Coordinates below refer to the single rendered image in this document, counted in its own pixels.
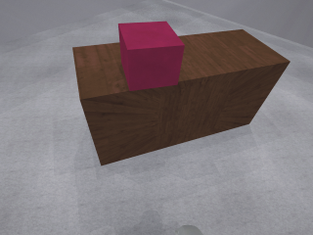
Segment carton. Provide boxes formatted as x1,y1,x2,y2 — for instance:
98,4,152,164
118,21,185,91

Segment right robot thigh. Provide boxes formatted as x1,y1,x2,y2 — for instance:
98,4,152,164
174,225,203,235

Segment pedestal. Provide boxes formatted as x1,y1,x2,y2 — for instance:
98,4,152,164
72,29,291,165

